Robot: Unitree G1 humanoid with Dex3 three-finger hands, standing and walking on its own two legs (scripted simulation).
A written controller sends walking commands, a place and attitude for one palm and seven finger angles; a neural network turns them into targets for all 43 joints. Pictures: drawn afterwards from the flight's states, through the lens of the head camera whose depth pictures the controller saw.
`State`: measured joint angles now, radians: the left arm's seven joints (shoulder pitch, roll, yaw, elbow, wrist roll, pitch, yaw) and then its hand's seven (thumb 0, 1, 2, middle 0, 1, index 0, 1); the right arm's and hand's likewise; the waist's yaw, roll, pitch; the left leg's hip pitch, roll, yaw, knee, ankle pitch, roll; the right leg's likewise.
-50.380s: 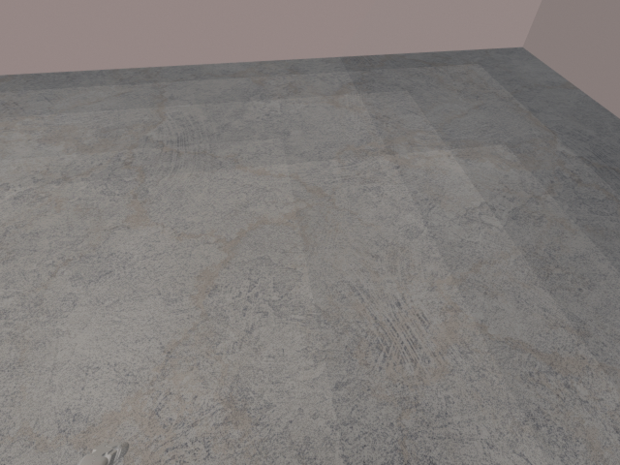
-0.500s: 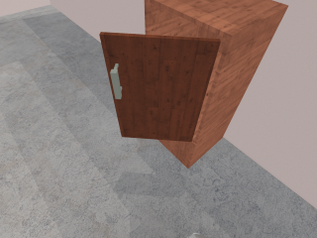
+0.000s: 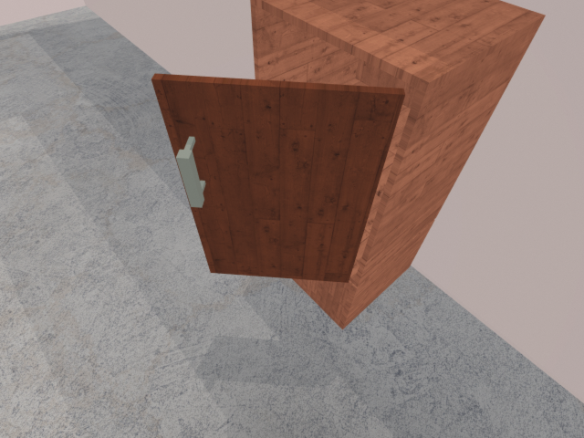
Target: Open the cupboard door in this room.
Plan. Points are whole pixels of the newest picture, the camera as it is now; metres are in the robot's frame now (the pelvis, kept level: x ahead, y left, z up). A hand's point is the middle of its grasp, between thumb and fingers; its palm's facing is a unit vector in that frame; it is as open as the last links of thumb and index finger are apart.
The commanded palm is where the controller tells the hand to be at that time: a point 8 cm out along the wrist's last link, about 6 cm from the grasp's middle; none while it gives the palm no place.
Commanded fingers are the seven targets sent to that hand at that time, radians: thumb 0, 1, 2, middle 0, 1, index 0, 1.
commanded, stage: come to a stop and stand still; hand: left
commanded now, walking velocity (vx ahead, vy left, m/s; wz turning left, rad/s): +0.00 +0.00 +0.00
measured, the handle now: (194, 172) +0.55 +0.22 +0.01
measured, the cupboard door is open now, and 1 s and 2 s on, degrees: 45 45 45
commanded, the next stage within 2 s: look again from close up in 0.62 s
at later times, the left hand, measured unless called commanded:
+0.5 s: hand out of the picture +0.00 +0.17 -0.15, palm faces +0.01 -0.97 -0.25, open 7.3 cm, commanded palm none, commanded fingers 0.00 0.90 0.90 -0.20 -0.30 -0.20 -0.30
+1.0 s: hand out of the picture +0.00 +0.16 -0.16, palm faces +0.02 -0.97 -0.23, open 7.3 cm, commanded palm none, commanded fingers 0.00 0.90 0.90 -0.20 -0.30 -0.20 -0.30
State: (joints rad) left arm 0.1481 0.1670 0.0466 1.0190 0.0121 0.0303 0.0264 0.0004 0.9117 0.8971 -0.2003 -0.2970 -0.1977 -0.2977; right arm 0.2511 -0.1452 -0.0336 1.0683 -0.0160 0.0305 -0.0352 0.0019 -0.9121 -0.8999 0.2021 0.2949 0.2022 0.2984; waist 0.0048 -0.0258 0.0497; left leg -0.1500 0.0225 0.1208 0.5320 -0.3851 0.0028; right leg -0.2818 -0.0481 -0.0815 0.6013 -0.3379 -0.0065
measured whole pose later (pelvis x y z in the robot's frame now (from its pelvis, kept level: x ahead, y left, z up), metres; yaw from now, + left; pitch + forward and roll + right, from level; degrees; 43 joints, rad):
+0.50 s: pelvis -0.03 -0.01 +0.01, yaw +0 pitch -1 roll +1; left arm 0.25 0.16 -0.01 1.05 0.01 0.00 0.02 0.00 0.92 0.90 -0.20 -0.30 -0.20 -0.30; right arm 0.28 -0.20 0.00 1.02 -0.02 0.01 -0.01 0.00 -0.93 -0.90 0.20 0.29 0.20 0.30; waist 0.00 0.05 0.03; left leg -0.13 0.04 0.12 0.44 -0.29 -0.01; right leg -0.27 -0.02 -0.08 0.51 -0.24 -0.04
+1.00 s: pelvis -0.02 -0.02 +0.01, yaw +0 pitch -1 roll +1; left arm 0.24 0.15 0.00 1.13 0.01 -0.02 0.03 0.01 0.94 0.90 -0.20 -0.30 -0.20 -0.30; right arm 0.32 -0.13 0.02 1.14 -0.01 -0.01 -0.02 0.00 -0.91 -0.90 0.20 0.29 0.20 0.30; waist -0.01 0.03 0.04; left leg -0.10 0.05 0.12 0.42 -0.30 -0.03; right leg -0.24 -0.01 -0.09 0.49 -0.25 -0.04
